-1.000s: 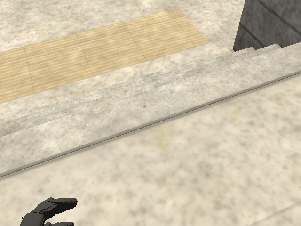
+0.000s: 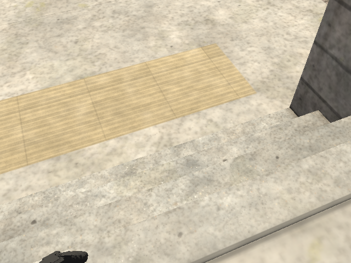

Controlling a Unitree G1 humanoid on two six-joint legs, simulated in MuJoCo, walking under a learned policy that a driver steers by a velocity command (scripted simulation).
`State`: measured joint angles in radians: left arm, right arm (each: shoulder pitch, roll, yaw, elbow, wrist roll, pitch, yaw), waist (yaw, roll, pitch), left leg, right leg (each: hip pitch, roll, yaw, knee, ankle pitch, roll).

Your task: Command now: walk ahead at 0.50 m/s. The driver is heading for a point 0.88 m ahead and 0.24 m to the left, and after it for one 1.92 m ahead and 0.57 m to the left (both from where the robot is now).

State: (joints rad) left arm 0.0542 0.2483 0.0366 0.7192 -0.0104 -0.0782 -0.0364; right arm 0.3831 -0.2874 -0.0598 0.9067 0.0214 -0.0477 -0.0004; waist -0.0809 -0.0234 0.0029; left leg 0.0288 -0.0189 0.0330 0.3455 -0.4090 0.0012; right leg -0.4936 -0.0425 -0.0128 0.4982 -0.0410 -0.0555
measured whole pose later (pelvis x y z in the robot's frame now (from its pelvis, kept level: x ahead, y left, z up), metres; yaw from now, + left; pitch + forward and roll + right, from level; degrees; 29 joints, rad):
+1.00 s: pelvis +0.19 +0.00 +0.01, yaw +0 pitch -1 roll +0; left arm 0.31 0.17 0.03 1.11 0.01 0.01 0.05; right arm 0.14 -0.18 -0.06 1.01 0.00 0.03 -0.04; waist 0.01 0.00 0.04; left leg -0.30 -0.01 0.00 0.51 -0.19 0.02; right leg -0.11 -0.01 -0.04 0.49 -0.36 0.00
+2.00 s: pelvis +0.53 +0.00 +0.01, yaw +7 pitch +0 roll -2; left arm 0.28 0.18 0.05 0.98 0.01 -0.08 -0.04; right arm 0.33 -0.25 -0.10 0.96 0.04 0.01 -0.05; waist 0.01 0.04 0.01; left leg -0.58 0.05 -0.10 1.25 -0.28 0.08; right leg -0.25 0.01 -0.15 0.47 -0.21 -0.06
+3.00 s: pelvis +0.96 +0.18 -0.41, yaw +33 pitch +1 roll +2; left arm 0.44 0.25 0.07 0.90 0.01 -0.07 -0.06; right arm 0.34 -0.20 -0.05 0.93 0.05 -0.04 -0.03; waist 0.07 -0.04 -0.05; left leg -0.65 -0.17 -0.15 2.13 -0.81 0.07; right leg -0.31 -0.02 -0.02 0.64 -0.35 -0.03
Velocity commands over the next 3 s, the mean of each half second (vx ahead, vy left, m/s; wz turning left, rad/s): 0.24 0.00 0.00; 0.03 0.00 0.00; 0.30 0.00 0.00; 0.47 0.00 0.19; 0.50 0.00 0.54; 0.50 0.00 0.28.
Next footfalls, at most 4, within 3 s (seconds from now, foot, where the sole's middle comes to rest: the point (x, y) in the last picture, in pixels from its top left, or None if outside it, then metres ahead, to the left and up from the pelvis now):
0.42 left None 0.28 0.11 -0.76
1.78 right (196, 227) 0.60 -0.09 -0.76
2.42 left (122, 224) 0.74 0.23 -0.97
2.92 right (147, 186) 1.05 0.12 -1.17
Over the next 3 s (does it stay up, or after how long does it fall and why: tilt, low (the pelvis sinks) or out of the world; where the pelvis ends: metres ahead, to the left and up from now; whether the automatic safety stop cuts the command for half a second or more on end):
stays up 0.96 0.18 -0.41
